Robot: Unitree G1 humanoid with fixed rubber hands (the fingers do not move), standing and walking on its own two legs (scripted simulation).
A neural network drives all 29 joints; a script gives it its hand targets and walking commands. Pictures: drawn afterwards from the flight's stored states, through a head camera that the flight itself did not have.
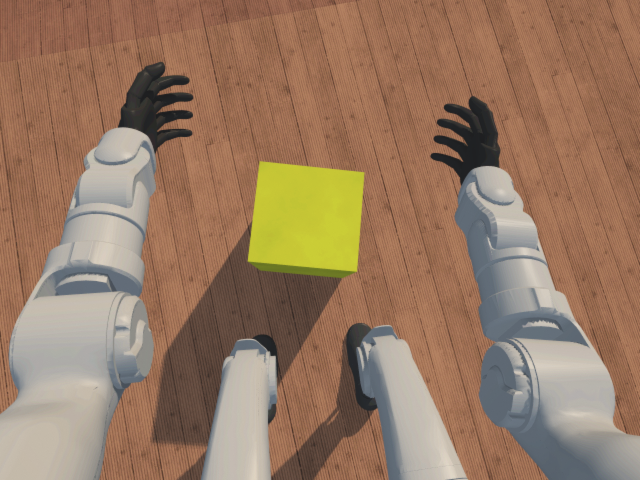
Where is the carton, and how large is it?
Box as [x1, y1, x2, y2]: [248, 161, 363, 277]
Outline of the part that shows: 260,161 248,261 260,270 343,277 356,271 363,172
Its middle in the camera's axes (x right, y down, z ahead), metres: -0.03 -0.03 +0.88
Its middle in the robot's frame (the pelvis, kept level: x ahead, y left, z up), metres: +0.48 -0.01 -0.51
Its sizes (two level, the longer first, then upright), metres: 0.210 0.200 0.250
